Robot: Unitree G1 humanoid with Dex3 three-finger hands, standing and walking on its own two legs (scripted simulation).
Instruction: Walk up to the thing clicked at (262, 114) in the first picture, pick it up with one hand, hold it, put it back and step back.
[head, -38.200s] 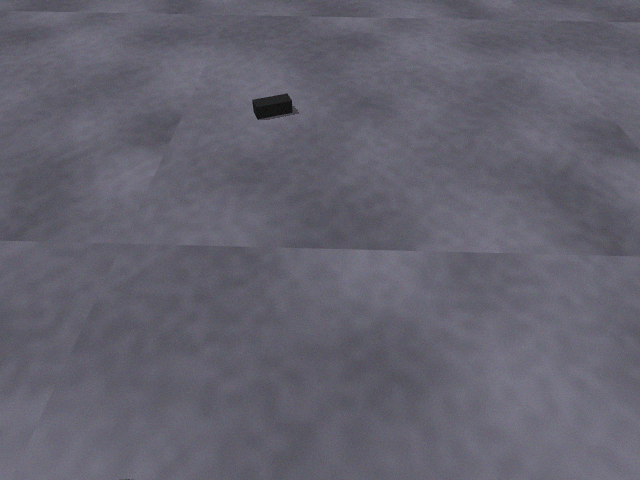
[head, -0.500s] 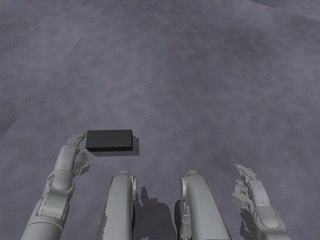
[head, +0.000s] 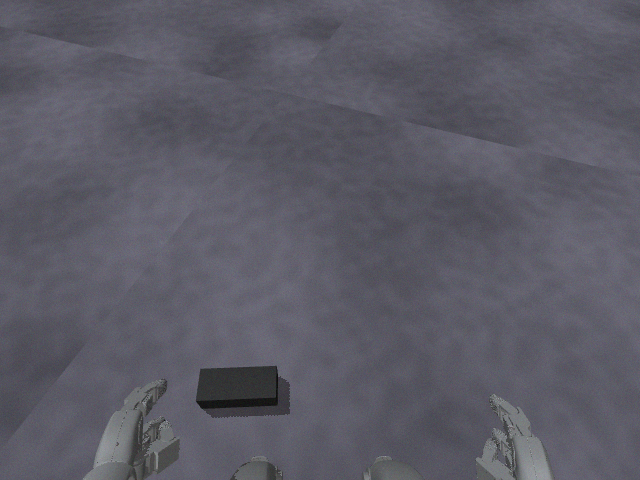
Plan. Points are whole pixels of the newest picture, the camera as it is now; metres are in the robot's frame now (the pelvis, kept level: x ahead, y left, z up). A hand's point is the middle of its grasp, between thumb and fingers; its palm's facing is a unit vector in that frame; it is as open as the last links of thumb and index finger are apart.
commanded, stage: home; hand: left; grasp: from above
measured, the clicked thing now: (239, 387) +0.44 +0.21 -0.66
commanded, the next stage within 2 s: none
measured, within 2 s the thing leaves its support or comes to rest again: neither
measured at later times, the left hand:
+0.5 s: hand (163, 462) +0.16 +0.18 -0.03, palm faces +0.07 -0.98 -0.19, open 7.4 cm
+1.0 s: hand (168, 459) +0.16 +0.18 -0.03, palm faces +0.06 -0.98 -0.19, open 7.4 cm
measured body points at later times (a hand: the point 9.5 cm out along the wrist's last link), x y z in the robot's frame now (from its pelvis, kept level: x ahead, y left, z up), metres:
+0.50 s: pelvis +0.00 +0.00 +0.01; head +0.02 +0.01 +0.46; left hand +0.16 +0.24 -0.02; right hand +0.17 -0.23 -0.05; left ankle +0.01 +0.12 -0.67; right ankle +0.01 -0.13 -0.67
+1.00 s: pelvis +0.00 +0.00 +0.01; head +0.02 +0.01 +0.46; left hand +0.16 +0.23 -0.02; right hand +0.16 -0.25 -0.05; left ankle +0.01 +0.12 -0.67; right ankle +0.01 -0.13 -0.67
